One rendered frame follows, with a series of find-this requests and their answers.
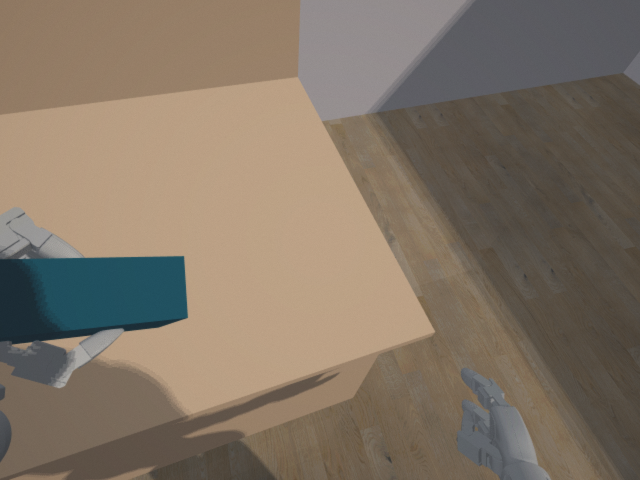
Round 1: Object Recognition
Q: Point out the right robot hand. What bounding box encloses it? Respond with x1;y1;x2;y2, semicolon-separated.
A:
457;368;538;480

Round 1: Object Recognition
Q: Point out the left robot hand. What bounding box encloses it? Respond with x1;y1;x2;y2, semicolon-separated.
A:
0;207;124;388

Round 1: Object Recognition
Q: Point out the table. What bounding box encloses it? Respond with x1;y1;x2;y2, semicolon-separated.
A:
0;0;435;480

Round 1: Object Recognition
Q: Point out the sponge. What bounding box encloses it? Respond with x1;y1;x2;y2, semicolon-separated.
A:
0;256;188;344

